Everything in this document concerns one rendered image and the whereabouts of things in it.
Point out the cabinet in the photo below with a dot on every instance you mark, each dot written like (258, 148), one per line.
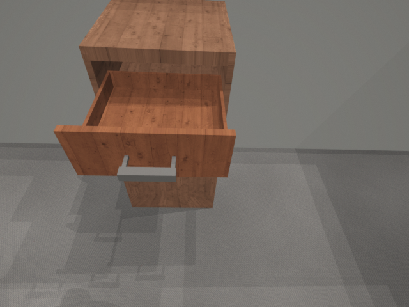
(168, 36)

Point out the drawer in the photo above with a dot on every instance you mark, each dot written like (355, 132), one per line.
(152, 116)

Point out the handle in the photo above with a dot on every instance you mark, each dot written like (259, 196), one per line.
(146, 174)

